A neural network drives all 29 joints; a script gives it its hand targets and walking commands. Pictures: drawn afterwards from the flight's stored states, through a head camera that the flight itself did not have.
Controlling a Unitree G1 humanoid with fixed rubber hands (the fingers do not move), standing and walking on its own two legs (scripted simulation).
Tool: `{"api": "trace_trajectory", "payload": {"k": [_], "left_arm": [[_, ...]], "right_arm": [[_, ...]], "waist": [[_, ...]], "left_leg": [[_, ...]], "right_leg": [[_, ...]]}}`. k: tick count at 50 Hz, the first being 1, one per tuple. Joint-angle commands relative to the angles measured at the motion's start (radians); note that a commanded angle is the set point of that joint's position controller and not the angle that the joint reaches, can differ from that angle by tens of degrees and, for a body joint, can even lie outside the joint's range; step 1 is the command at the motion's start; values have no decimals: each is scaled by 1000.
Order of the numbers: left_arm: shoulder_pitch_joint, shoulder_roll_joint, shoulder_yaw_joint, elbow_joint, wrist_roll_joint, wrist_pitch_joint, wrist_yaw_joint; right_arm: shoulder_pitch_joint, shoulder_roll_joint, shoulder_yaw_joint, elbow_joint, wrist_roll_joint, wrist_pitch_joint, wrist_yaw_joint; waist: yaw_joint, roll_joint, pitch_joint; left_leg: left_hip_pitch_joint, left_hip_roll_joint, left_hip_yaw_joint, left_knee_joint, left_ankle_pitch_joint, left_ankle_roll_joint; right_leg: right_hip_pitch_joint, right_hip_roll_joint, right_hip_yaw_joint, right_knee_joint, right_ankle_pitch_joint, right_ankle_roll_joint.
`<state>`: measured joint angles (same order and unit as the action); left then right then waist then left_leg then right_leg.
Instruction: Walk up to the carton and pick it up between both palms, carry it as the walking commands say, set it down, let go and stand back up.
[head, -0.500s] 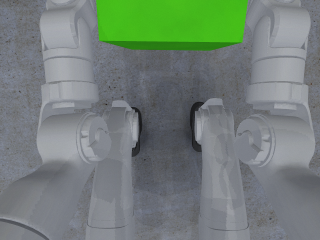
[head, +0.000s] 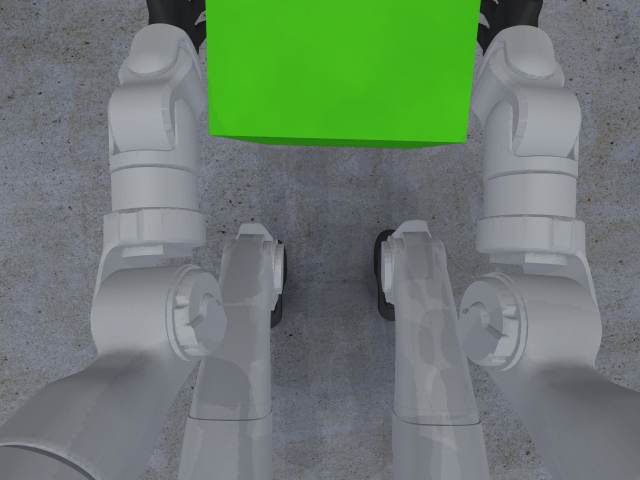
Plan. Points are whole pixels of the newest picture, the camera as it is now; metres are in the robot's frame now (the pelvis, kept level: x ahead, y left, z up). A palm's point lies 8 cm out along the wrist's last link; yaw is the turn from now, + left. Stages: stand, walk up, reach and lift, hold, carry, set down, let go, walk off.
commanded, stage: reach and lift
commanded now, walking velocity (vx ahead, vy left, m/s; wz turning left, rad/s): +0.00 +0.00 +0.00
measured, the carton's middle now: (340, 48) +0.53 -0.01 -0.13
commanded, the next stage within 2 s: none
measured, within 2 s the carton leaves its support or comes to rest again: neither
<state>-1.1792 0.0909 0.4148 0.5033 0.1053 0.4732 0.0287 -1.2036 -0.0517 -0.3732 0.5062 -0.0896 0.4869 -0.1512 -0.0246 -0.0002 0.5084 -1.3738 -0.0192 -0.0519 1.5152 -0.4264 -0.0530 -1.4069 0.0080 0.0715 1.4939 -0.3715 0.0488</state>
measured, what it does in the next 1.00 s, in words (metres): rises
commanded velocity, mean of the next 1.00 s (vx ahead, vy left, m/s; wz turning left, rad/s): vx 0.00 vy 0.00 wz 0.00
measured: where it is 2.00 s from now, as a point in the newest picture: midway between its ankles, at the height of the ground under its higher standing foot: (329, 295)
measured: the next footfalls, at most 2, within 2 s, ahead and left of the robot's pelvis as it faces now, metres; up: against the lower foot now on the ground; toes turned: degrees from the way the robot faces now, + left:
none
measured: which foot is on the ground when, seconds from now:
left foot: down 0.00-1.00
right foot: down 0.00-1.00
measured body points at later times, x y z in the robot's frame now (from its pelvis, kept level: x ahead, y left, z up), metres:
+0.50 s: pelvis +0.07 +0.00 +0.08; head +0.22 +0.00 +0.50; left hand +0.50 +0.15 +0.05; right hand +0.49 -0.16 +0.05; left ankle +0.15 +0.14 -0.54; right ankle +0.17 -0.14 -0.54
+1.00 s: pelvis +0.10 +0.00 +0.15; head +0.24 +0.00 +0.58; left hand +0.48 +0.15 +0.11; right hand +0.48 -0.15 +0.11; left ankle +0.15 +0.14 -0.54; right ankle +0.17 -0.14 -0.54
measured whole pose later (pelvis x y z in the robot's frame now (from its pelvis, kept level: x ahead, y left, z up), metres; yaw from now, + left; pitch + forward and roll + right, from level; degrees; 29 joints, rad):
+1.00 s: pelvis +0.10 +0.00 +0.15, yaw -1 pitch +22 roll +0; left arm -0.51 -0.15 0.39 0.42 0.29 0.41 -0.05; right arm -0.51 0.19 -0.41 0.42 -0.29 0.41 -0.03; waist -0.01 0.00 -0.11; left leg -0.92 0.00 -0.05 0.83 -0.30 -0.03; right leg -0.94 -0.01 0.06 0.80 -0.25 0.04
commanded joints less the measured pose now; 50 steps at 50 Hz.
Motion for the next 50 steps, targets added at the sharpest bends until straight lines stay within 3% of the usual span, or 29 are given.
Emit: {"api": "trace_trajectory", "payload": {"k": [1, 2, 6, 7, 9, 10, 15, 16, 17, 18, 19, 20, 22, 23, 25, 26, 28, 32, 34, 35, 39, 40, 41, 42, 43, 45, 47, 48, 50], "left_arm": [[-760, -1105, -718, -58, -210, -27, -308], [-759, -1094, -699, -50, -196, -29, -311], [-723, -1127, -690, -35, -186, -26, -311], [-696, -1153, -700, -39, -194, -24, -309], [-658, -1168, -658, 21, -170, -29, -311], [-618, -1196, -672, 13, -167, -28, -312], [-487, -1225, -576, 116, -82, -55, -315], [-450, -1225, -501, 177, -53, -52, -314], [-448, -1212, -508, 123, -53, -68, -310], [-367, -1201, -459, 196, -7, -60, -308], [-356, -1223, -458, 163, -8, -64, -306], [-343, -1208, -419, 215, 20, -65, -317], [-299, -1236, -445, 173, 20, -72, -320], [-279, -1248, -452, 163, 23, -80, -322], [-227, -1205, -392, 218, 66, -76, -323], [-190, -1219, -404, 186, 75, -78, -323], [-166, -1211, -401, 193, 86, -87, -332], [-138, -1262, -487, 144, 52, -93, -346], [-125, -1247, -562, 29, 25, -109, -350], [-122, -1257, -589, 19, 9, -110, -350], [-101, -1241, -657, -60, -8, -120, -348], [-15, -1241, -625, 11, 18, -106, -343], [-17, -1229, -662, -51, 6, -115, -342], [14, -1227, -647, -18, 7, -102, -344], [35, -1233, -656, -37, 14, -103, -342], [79, -1250, -656, 2, 24, -83, -344], [102, -1238, -673, -62, 14, -87, -343], [69, -1244, -709, -97, -3, -93, -346], [166, -1263, -666, -25, 22, -72, -348]], "right_arm": [[-658, 1141, 672, -9, 188, -19, 391], [-683, 1136, 675, -29, 192, -25, 391], [-642, 1144, 643, -10, 171, -24, 398], [-630, 1164, 664, -47, 193, -29, 397], [-606, 1141, 632, 0, 155, -32, 407], [-629, 1147, 666, -55, 174, -41, 414], [-437, 1202, 559, 93, 86, -51, 416], [-381, 1189, 488, 156, 53, -50, 416], [-348, 1245, 505, 151, 53, -51, 413], [-274, 1223, 445, 229, 22, -50, 415], [-261, 1263, 467, 210, 28, -48, 420], [-260, 1218, 413, 219, -8, -60, 421], [-212, 1236, 429, 181, -21, -65, 423], [-212, 1250, 441, 170, -11, -75, 425], [-171, 1204, 369, 221, -51, -78, 430], [-89, 1225, 368, 236, -85, -72, 431], [-114, 1210, 377, 200, -70, -91, 433], [-63, 1213, 417, 145, -65, -99, 443], [-36, 1266, 512, 61, -28, -104, 448], [-41, 1235, 531, 37, -23, -109, 450], [-20, 1263, 625, -31, 13, -120, 450], [9, 1233, 605, -22, -11, -113, 446], [47, 1266, 630, -21, 2, -107, 449], [85, 1236, 601, 0, -22, -98, 445], [113, 1254, 617, -13, -24, -96, 447], [139, 1205, 581, 2, -40, -90, 453], [169, 1226, 613, -26, -32, -86, 454], [174, 1222, 629, -50, -32, -91, 451], [204, 1194, 591, -43, -56, -87, 449]], "waist": [[-10, -8, -2276], [9, 18, -2281], [-6, 31, -2215], [-6, 44, -2234], [-14, 13, -2120], [1, 24, -2164], [-20, 10, -1755], [-22, 30, -1598], [-3, -15, -1599], [13, 9, -1480], [42, -5, -1499], [34, 3, -1427], [4, -29, -1463], [26, 3, -1442], [23, 27, -1282], [-2, -9, -1326], [19, 24, -1297], [-21, 41, -1368], [-1, 7, -1478], [-10, 17, -1507], [27, 21, -1570], [29, 23, -1495], [33, 9, -1500], [1, 2, -1463], [26, 12, -1450], [10, 37, -1369], [22, 11, -1394], [1, 25, -1448], [2, 20, -1322]], "left_leg": [[442, -149, 122, -231, 63, 30], [430, -152, 125, -229, 54, 33], [481, -142, 105, -282, 22, 29], [547, -146, 103, -291, 91, 33], [477, -145, 101, -300, 46, 31], [534, -145, 93, -325, 74, 28], [406, -148, 101, -379, 75, 28], [364, -145, 100, -410, 44, 34], [399, -136, 90, -433, 78, 48], [353, -136, 93, -453, 68, 43], [384, -134, 88, -480, 74, 48], [320, -136, 94, -489, 32, 48], [384, -134, 66, -513, 81, 51], [401, -137, 76, -529, 123, 47], [366, -131, 77, -564, 87, 47], [412, -134, 69, -577, 103, 48], [405, -135, 70, -592, 118, 48], [539, -130, 64, -643, 184, 43], [617, -133, 58, -650, 301, 49], [622, -134, 55, -657, 310, 43], [681, -142, 63, -681, 356, 40], [700, -132, 51, -702, 382, 40], [723, -133, 60, -709, 422, 39], [724, -129, 54, -722, 401, 38], [739, -126, 55, -730, 410, 38], [775, -117, 42, -769, 407, 30], [778, -120, 46, -772, 418, 32], [812, -120, 41, -787, 445, 31], [797, -119, 38, -808, 422, 30]], "right_leg": [[703, 135, -135, -202, 86, -8], [712, 133, -117, -203, 80, -9], [696, 132, -121, -238, 36, -16], [712, 140, -127, -239, 99, -16], [672, 137, -126, -263, 47, -22], [688, 139, -139, -271, 77, -20], [625, 141, -124, -345, 91, -22], [575, 137, -118, -367, 65, -24], [622, 140, -112, -386, 94, -20], [570, 134, -106, -410, 79, -24], [613, 136, -102, -428, 89, -26], [585, 131, -95, -450, 51, -27], [615, 140, -109, -470, 97, -29], [625, 140, -107, -478, 145, -31], [560, 133, -102, -512, 105, -34], [618, 135, -102, -541, 130, -37], [643, 132, -85, -557, 150, -38], [748, 132, -87, -606, 212, -39], [845, 138, -80, -612, 344, -32], [865, 139, -83, -606, 354, -32], [936, 134, -67, -631, 406, -26], [893, 133, -73, -641, 402, -29], [916, 137, -72, -659, 446, -22], [911, 132, -72, -679, 416, -23], [907, 135, -65, -682, 428, -26], [881, 134, -71, -715, 394, -35], [945, 127, -59, -738, 423, -32], [1001, 129, -56, -748, 462, -37], [977, 123, -48, -782, 430, -39]]}}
